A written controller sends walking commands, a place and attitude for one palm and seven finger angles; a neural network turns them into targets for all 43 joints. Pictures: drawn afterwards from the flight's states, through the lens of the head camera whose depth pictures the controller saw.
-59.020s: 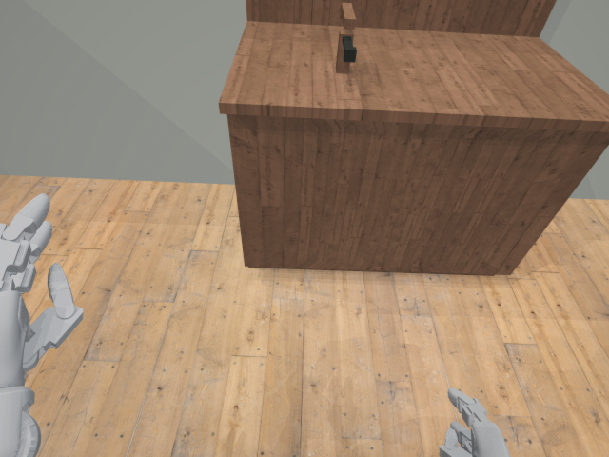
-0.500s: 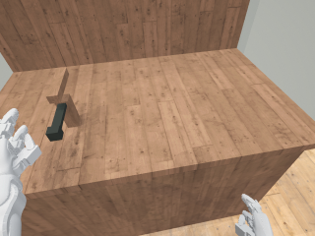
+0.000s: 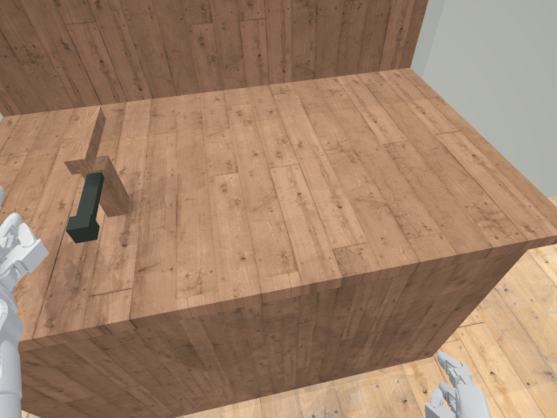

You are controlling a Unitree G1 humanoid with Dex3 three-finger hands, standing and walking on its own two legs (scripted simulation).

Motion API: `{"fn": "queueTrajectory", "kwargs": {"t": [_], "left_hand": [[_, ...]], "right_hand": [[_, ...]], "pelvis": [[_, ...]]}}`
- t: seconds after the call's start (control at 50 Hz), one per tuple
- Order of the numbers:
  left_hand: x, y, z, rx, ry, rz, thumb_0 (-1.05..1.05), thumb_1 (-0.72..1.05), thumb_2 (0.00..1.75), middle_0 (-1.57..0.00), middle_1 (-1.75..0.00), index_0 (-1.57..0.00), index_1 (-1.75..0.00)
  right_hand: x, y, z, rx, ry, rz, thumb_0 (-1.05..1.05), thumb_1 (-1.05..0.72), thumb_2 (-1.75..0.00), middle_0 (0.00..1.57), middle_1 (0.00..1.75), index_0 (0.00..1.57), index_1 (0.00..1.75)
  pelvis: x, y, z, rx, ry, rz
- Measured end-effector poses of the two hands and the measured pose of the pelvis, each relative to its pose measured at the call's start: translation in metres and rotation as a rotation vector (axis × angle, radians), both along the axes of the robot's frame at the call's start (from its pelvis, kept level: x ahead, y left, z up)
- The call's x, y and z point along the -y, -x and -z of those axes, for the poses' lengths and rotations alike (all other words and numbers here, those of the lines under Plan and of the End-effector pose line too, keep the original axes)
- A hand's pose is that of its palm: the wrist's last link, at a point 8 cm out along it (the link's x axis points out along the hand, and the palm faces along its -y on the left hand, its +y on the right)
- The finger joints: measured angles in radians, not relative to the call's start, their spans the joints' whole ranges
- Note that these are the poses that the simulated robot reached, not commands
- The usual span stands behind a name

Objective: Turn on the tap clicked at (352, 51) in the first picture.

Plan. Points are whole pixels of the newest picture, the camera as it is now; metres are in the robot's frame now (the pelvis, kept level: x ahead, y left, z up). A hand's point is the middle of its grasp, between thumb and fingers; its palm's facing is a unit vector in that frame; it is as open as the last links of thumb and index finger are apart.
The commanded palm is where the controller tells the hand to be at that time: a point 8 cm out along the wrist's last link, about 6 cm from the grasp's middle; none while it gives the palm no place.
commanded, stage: reach beside the lever's end, fingers flat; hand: left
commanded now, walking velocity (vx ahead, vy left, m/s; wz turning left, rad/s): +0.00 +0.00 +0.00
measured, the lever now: (83, 228) +0.31 +0.30 +0.13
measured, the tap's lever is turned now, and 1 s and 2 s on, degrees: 1 1 13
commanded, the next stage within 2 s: push the lever round in 0.56 s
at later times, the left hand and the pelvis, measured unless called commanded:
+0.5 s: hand (34, 254) +0.26 +0.34 +0.13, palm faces +0.54 -0.84 -0.09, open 7.8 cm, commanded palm +0.22 +0.38 +0.12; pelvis +0.00 +0.01 +0.00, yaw +0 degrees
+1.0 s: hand (66, 245) +0.29 +0.32 +0.12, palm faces +0.52 -0.85 -0.10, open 7.8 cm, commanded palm +0.24 +0.35 +0.12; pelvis +0.01 +0.01 +0.00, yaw +0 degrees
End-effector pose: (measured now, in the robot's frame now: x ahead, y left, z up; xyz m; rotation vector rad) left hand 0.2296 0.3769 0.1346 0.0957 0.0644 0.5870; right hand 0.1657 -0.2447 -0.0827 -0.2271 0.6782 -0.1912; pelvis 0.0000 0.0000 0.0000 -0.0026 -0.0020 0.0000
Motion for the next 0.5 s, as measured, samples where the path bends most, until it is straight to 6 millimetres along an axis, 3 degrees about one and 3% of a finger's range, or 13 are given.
{"fn": "queueTrajectory", "kwargs": {"t": [0.12,0.26,0.4,0.5], "left_hand": [[-0.002,-0.007,0.002,0.011,-0.013,0.021,0.02,0.90,0.90,-0.15,-0.15,-0.15,-0.15],[-0.001,0.004,0.006,0.024,-0.011,0.032,0.02,0.90,0.90,-0.15,-0.15,-0.16,-0.15],[-0.008,0.019,0.009,0.025,-0.012,-0.016,0.02,0.90,0.90,-0.15,-0.15,-0.15,-0.15],[0.000,0.013,0.001,0.073,-0.020,0.016,0.02,0.90,0.90,-0.15,-0.15,-0.15,-0.15]], "right_hand": [[0.005,0.012,0.002,-0.021,0.001,0.028,0.01,-0.90,-0.90,0.20,0.30,0.21,0.30],[0.001,0.016,0.002,-0.019,-0.011,0.041,0.01,-0.90,-0.90,0.20,0.30,0.20,0.30],[-0.010,0.005,0.000,-0.001,-0.008,0.001,0.01,-0.90,-0.90,0.20,0.30,0.20,0.30],[-0.020,-0.008,-0.003,0.028,-0.008,-0.034,0.01,-0.90,-0.90,0.20,0.30,0.21,0.30]], "pelvis": [[-0.003,-0.003,0.000,-0.014,0.000,0.012],[-0.008,-0.008,0.000,-0.013,0.000,0.018],[-0.011,-0.007,0.000,-0.003,0.002,0.007],[-0.013,-0.005,0.000,0.003,0.002,-0.001]]}}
